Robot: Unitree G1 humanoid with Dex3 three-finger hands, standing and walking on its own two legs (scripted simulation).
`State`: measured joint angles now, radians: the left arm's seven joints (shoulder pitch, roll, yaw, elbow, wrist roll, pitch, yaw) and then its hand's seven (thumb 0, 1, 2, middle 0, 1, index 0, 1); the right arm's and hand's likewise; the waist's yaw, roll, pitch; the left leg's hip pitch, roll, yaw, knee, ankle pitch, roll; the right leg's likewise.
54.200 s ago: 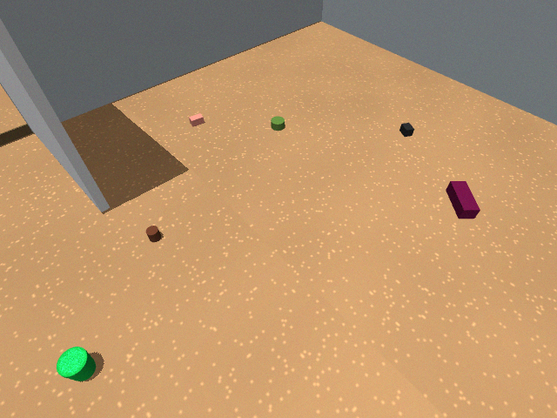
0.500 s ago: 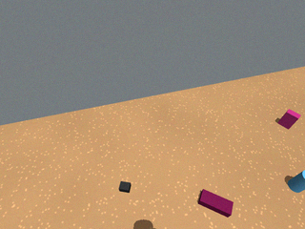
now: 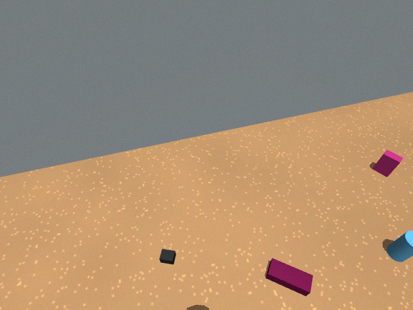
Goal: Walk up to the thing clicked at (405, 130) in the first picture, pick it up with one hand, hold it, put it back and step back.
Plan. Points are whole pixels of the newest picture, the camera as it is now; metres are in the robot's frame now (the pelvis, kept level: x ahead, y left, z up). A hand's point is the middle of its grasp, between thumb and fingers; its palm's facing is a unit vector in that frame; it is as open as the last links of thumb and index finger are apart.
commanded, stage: stand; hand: left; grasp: from above
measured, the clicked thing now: (167, 256) +0.48 +0.20 -0.76
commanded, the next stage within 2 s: step back in 1.46 s
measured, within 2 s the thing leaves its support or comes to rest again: neither
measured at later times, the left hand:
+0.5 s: hand out of the picture +0.07 +0.24 -0.16, palm faces +0.01 -0.94 -0.33, open 7.4 cm
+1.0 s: hand out of the picture +0.09 +0.23 -0.15, palm faces +0.01 -0.94 -0.34, open 7.4 cm
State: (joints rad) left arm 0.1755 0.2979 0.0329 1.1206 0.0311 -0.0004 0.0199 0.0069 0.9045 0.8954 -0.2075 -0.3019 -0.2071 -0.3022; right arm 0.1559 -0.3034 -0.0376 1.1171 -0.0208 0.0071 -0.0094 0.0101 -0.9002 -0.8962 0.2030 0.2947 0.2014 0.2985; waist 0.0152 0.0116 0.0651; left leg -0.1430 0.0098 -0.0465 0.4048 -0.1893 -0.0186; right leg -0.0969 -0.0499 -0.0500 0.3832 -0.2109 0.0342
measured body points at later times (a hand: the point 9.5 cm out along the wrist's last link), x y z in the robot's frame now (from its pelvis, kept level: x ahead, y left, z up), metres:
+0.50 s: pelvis +0.01 -0.01 +0.00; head +0.01 -0.01 +0.45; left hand +0.07 +0.29 -0.13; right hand +0.07 -0.29 -0.14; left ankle +0.03 +0.13 -0.74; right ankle +0.00 -0.14 -0.74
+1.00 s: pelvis +0.02 -0.01 +0.00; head +0.03 -0.02 +0.45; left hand +0.09 +0.28 -0.13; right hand +0.09 -0.30 -0.14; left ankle +0.03 +0.13 -0.74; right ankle +0.00 -0.14 -0.74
